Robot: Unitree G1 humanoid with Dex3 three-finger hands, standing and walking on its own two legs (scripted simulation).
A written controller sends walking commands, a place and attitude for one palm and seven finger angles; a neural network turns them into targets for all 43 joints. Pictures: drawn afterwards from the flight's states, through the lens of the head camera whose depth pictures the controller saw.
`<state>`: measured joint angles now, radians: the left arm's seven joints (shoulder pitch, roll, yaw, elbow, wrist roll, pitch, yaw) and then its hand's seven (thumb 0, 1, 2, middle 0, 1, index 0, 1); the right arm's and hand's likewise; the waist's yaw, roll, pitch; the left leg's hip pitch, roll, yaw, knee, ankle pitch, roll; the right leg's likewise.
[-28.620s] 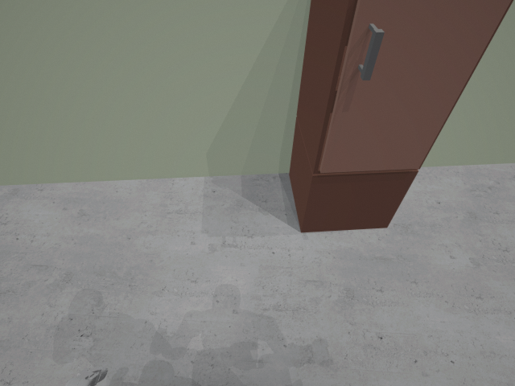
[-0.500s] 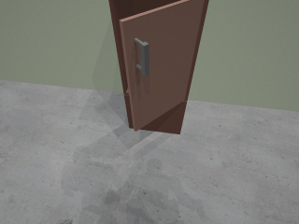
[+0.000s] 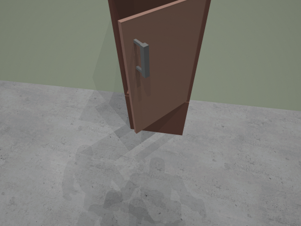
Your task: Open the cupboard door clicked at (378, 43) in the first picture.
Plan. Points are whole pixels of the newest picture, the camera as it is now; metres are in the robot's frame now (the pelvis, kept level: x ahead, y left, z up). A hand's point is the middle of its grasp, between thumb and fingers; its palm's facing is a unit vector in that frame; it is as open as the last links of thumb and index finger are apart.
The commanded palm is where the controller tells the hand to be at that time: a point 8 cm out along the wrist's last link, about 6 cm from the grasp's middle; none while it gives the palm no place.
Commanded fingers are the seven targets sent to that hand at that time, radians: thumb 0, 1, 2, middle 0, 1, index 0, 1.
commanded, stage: walk to a spot facing it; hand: left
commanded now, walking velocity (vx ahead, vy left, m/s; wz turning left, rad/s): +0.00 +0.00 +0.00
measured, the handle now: (141, 58) +0.61 +0.07 +0.11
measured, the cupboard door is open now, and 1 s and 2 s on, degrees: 48 48 48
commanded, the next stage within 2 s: none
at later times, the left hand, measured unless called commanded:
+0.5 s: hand out of the picture +0.08 +0.20 -0.18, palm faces -0.13 -0.96 -0.26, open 7.4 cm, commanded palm none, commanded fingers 0.00 0.90 0.90 -0.20 -0.30 -0.20 -0.30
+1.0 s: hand out of the picture +0.08 +0.14 -0.17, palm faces -0.30 -0.92 -0.26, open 7.4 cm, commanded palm none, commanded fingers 0.00 0.90 0.90 -0.20 -0.30 -0.20 -0.30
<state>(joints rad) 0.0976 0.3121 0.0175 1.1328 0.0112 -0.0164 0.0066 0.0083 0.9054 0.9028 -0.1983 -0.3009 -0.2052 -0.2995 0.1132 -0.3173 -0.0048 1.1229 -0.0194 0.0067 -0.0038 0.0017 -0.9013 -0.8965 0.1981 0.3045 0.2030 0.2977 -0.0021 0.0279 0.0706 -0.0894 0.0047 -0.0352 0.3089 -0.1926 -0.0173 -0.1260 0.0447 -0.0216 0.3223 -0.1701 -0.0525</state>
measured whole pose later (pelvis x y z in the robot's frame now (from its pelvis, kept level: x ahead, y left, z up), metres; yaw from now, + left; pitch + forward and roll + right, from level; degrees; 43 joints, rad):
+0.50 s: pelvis -0.01 -0.01 -0.02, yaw -9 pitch -2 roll +2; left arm 0.16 0.24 0.05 1.01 0.02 0.07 -0.01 0.01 0.91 0.90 -0.20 -0.30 -0.20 -0.30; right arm 0.18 -0.22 -0.03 1.01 -0.03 0.03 -0.03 0.00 -0.90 -0.90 0.20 0.30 0.20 0.30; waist 0.01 -0.02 0.11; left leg -0.16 0.03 0.12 0.50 -0.30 -0.02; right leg -0.34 0.06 0.05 0.76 -0.40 -0.02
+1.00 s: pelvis -0.02 -0.04 +0.00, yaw -23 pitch +2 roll +2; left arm 0.26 0.20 0.07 0.95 0.03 0.03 0.01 0.01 0.90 0.90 -0.20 -0.30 -0.21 -0.30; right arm 0.03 -0.22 -0.07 0.92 -0.01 0.06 -0.03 0.00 -0.90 -0.90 0.19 0.30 0.20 0.30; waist 0.05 -0.03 0.10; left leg -0.45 0.02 -0.04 0.96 -0.41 -0.07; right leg -0.26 0.12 0.19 0.43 -0.18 -0.08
